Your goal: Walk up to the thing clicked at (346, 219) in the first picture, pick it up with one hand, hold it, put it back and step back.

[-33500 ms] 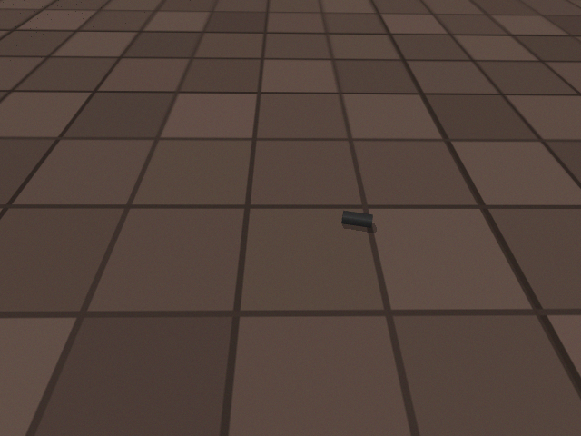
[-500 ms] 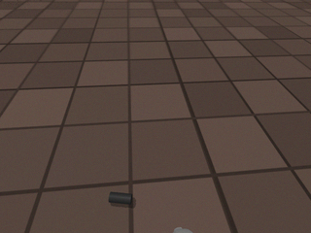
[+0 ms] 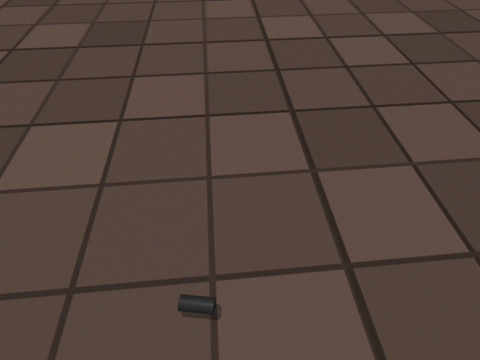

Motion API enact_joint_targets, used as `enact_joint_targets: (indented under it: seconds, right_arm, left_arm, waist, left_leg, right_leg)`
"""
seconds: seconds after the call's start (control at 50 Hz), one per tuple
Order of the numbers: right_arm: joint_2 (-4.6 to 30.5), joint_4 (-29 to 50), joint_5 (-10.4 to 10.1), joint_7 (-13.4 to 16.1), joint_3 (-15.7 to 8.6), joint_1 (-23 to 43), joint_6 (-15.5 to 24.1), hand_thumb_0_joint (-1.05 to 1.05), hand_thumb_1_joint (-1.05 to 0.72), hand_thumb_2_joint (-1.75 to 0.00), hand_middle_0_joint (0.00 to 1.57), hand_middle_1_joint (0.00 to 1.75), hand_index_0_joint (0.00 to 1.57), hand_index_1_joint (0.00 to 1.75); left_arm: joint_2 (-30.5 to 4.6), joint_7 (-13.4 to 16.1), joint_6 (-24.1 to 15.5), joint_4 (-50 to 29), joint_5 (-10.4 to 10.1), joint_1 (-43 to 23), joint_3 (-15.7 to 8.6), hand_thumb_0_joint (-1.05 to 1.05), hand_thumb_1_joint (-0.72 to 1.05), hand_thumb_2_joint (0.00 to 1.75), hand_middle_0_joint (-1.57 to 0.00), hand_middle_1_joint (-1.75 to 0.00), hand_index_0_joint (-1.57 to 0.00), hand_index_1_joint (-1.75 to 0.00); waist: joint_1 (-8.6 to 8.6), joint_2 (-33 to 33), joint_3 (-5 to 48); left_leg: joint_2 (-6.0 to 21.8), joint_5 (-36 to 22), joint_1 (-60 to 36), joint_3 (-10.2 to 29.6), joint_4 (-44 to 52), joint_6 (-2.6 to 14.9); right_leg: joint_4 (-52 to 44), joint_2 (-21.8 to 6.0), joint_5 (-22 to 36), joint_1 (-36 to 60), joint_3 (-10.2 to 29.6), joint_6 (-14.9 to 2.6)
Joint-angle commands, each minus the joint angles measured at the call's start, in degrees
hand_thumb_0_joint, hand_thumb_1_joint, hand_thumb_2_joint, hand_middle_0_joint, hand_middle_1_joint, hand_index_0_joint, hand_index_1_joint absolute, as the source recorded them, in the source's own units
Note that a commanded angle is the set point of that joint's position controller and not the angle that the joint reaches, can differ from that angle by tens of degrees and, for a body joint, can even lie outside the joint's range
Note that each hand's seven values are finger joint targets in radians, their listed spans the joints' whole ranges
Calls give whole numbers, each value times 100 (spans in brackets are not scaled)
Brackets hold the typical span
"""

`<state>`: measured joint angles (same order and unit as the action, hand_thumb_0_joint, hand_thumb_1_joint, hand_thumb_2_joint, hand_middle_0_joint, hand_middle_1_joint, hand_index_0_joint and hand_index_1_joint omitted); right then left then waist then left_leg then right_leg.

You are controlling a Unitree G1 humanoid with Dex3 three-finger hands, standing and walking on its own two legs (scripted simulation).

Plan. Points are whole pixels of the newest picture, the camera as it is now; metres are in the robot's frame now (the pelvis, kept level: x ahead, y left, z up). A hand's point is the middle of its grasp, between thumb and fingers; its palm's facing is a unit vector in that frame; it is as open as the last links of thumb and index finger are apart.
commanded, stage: walk up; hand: left
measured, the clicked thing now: (197, 304) +0.48 +0.19 -0.72
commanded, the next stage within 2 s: stand in 1.22 s
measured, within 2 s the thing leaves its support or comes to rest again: neither
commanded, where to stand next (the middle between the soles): +0.07 -0.02 m, yaw -3 degrees
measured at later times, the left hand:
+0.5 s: hand out of the picture +0.10 +0.26 -0.15, palm faces -0.10 -0.93 -0.35, open 7.4 cm
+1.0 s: hand out of the picture +0.15 +0.22 -0.14, palm faces -0.04 -0.94 -0.33, open 7.4 cm
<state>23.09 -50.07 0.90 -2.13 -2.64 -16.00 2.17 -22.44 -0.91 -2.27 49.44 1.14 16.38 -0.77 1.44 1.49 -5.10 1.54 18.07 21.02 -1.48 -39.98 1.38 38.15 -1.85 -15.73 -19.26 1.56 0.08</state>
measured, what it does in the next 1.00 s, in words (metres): steps on the spot: right foot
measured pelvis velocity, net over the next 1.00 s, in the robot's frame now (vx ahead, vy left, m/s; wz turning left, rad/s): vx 0.04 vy -0.03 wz -0.02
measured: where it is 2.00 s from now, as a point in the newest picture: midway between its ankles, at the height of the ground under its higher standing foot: outside the picture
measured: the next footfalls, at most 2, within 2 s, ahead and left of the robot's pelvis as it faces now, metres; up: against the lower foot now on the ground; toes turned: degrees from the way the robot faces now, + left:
right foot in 0.32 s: +0.04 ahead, -0.15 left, +0.00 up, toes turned -3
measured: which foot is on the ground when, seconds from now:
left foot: down 0.00-1.00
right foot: down 0.00-0.04, up 0.06-0.30, down 0.32-1.00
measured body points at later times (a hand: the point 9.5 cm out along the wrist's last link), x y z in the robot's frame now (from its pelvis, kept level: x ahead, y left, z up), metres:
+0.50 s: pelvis +0.02 +0.00 +0.00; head +0.04 +0.00 +0.45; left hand +0.11 +0.30 -0.13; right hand +0.06 -0.33 -0.11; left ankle +0.07 +0.12 -0.72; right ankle +0.00 -0.14 -0.72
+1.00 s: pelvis +0.04 -0.03 +0.02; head +0.05 -0.02 +0.47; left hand +0.15 +0.27 -0.11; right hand +0.10 -0.34 -0.11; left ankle +0.07 +0.12 -0.72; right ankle +0.00 -0.14 -0.72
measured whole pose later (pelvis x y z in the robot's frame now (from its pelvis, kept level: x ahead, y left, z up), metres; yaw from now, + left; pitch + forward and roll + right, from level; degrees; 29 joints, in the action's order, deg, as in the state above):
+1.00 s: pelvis +0.04 -0.03 +0.02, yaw -1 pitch -2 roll +0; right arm 21.6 -64.0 0.8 0.3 -0.6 -7.0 1.9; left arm -20.7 -1.1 1.2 61.9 0.6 3.1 -1.5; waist -0.8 -0.5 -3.6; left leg 3.0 12.9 14.4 0.2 -29.2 -2.3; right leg 29.1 -0.8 -18.7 -8.4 -1.9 0.0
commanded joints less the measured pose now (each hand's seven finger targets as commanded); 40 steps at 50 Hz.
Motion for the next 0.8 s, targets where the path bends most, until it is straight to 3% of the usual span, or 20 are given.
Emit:
enact_joint_targets:
  seconds: [0.0, 0.02, 0.04, 0.1, 0.14, 0.24, 0.28, 0.3, 0.32, 0.34, 0.36, 0.4, 0.44, 0.46, 0.48, 0.5, 0.56, 0.6, 0.68, 0.78]
  right_arm:
    - [1515, 65, 92, 323, -401, -407, 228, 0, -90, -90, 20, 30, 20, 30]
    - [1914, 225, -12, 339, -440, 1, 214, 0, -90, -90, 20, 30, 20, 30]
    - [1851, 190, -7, 341, -449, 240, 191, 0, -90, -90, 20, 30, 20, 30]
    - [1630, 100, 5, 426, -381, 345, 234, 0, -90, -90, 20, 30, 20, 30]
    - [1677, 31, 16, 426, -413, 253, 235, 0, -90, -90, 20, 30, 20, 30]
    - [1625, 37, 56, 385, -369, 431, 164, 0, -90, -90, 20, 30, 20, 30]
    - [1498, 24, 14, 341, -281, 628, 88, 0, -90, -90, 20, 30, 20, 30]
    - [1286, 15, -25, 323, -195, 649, 63, 0, -90, -90, 20, 30, 20, 30]
    - [1007, 66, -76, 307, -117, 618, 57, 0, -90, -90, 20, 30, 20, 30]
    - [971, -31, -89, 336, -114, 792, 57, 0, -90, -90, 20, 30, 20, 30]
    - [1111, -203, -84, 332, -168, 625, 80, 0, -90, -90, 20, 30, 20, 30]
    - [1237, -435, -97, 311, -187, 469, 185, 0, -90, -90, 20, 30, 20, 30]
    - [1489, -479, -34, 326, -182, 490, 250, 0, -90, -90, 20, 30, 20, 30]
    - [1655, -489, -48, 322, -197, 515, 237, 0, -90, -90, 20, 30, 20, 30]
    - [1589, -514, -45, 318, -169, 699, 224, 0, -90, -90, 20, 30, 20, 30]
    - [1456, -510, -63, 312, -123, 881, 204, 0, -90, -90, 20, 30, 20, 30]
    - [1212, -668, -66, 303, -63, 844, 167, 0, -90, -90, 20, 30, 20, 30]
    - [1215, -784, -68, 296, -75, 779, 169, 0, -90, -90, 20, 30, 20, 30]
    - [1152, -921, -70, 313, -35, 812, 171, 0, -90, -90, 20, 30, 20, 30]
    - [1155, -1017, -71, 337, -28, 894, 149, 0, -90, -90, 20, 30, 20, 30]
  left_arm:
    - [-776, 103, 135, -437, -190, -348, -240, 0, 90, 90, -20, -30, -20, -30]
    - [-1109, 171, 238, -264, -175, -159, -328, 0, 90, 90, -20, -30, -20, -30]
    - [-1378, 193, 294, -101, -141, -224, -414, 0, 90, 90, -20, -30, -20, -30]
    - [-1269, 150, 321, 87, -144, -200, -431, 0, 90, 90, -20, -30, -20, -30]
    - [-1247, 111, 318, 180, -103, -183, -452, 0, 90, 90, -20, -30, -20, -30]
    - [-1046, 55, 265, 362, -48, -228, -434, 0, 90, 90, -20, -30, -20, -30]
    - [-981, 63, 202, 567, 1, -39, -443, 0, 90, 90, -20, -30, -20, -30]
    - [-1084, 91, 146, 602, 49, 37, -468, 0, 90, 90, -20, -30, -20, -30]
    - [-1497, 106, 83, 505, 121, -126, -533, 0, 90, 90, -20, -30, -20, -30]
    - [-1730, 79, 97, 398, 51, -671, -533, 0, 90, 90, -20, -30, -20, -30]
    - [-1630, 42, 102, 272, 27, -1034, -499, 0, 90, 90, -20, -30, -20, -30]
    - [-1294, 43, 126, 277, -32, -1298, -355, 0, 90, 90, -20, -30, -20, -30]
    - [-1096, 11, 165, 430, -59, -907, -319, 0, 90, 90, -20, -30, -20, -30]
    - [-1179, 15, 171, 532, -35, -772, -360, 0, 90, 90, -20, -30, -20, -30]
    - [-1134, 24, 155, 591, -28, -676, -347, 0, 90, 90, -20, -30, -20, -30]
    - [-1123, 19, 141, 658, -35, -693, -345, 0, 90, 90, -20, -30, -20, -30]
    - [-1304, -1, 130, 610, -70, -1074, -365, 0, 90, 90, -20, -30, -20, -30]
    - [-1266, 8, 140, 610, -63, -1194, -341, 0, 90, 90, -20, -30, -20, -30]
    - [-1195, 29, 144, 720, -78, -1315, -333, 0, 90, 90, -20, -30, -20, -30]
    - [-1153, 40, 195, 830, -83, -1373, -350, 0, 90, 90, -20, -30, -20, -30]
  waist:
    - [-277, 318, 428]
    - [-210, 731, 395]
    - [-167, 346, 186]
    - [-96, 511, 302]
    - [-162, 815, 577]
    - [-184, 1028, 688]
    - [-9, 845, 622]
    - [88, 490, 699]
    - [-1, -602, 660]
    - [-122, -990, 448]
    - [-280, -792, 356]
    - [-438, -313, 429]
    - [-222, -18, 713]
    - [-122, -3, 662]
    - [-33, -27, 630]
    - [11, -45, 471]
    - [-207, -223, 295]
    - [-264, -255, 468]
    - [-195, -453, 637]
    - [-152, -335, 721]
  left_leg:
    - [1222, -1045, -1019, 1858, 1793, 333]
    - [2256, -490, -147, 3024, 2228, 1126]
    - [2166, 8, 230, 3005, 2266, 1291]
    - [1566, -1245, -616, 1844, 1633, 918]
    - [1550, -1622, -967, 1686, 1433, 943]
    - [1341, -905, -619, 1281, 1340, 898]
    - [1112, -491, 28, 956, 1062, 661]
    - [1002, -395, 246, 825, 745, 438]
    - [509, -11, 636, 442, 77, 95]
    - [20, 810, 187, -12, -114, 3]
    - [58, 749, -362, 40, -117, -3]
    - [306, -264, -906, 339, 922, 83]
    - [1164, -242, -1029, 1670, 1526, 585]
    - [1356, -391, -747, 1841, 1501, 788]
    - [1303, -587, -589, 1655, 1439, 725]
    - [1019, -584, -300, 1256, 1328, 484]
    - [279, -329, -424, 370, 1007, 56]
    - [334, -325, -765, 406, 1105, 105]
    - [455, -1555, -913, 438, 1105, 107]
    - [500, -1865, -1009, 433, 1196, 111]
  right_leg:
    - [704, 224, 18, -1147, 367, -282]
    - [1425, 229, -1620, -691, 331, -155]
    - [1866, 134, -1692, -410, 594, -171]
    - [1874, 83, -1327, -974, 652, -213]
    - [1654, 34, -1364, -863, 457, -162]
    - [360, 30, -1091, -21, -165, -148]
    - [-732, 166, -430, 883, -300, -220]
    - [-1147, -2, -207, 1267, 25, -289]
    - [-1555, -807, -394, 1130, 1457, -577]
    - [-1676, -1316, -883, 294, 1922, -1022]
    - [-1504, -1311, -821, -127, 1722, -1073]
    - [-938, -693, 65, -318, 654, -560]
    - [-234, -143, -107, -205, 122, -218]
    - [-206, -84, -452, 101, 62, -225]
    - [-456, -138, -407, 312, 109, -268]
    - [-830, -221, -256, 523, 236, -347]
    - [-1340, -598, -111, 275, 723, -561]
    - [-1379, -598, -81, 223, 622, -523]
    - [-1397, -491, 564, 575, 374, -381]
    - [-1429, -478, 696, 823, 229, -346]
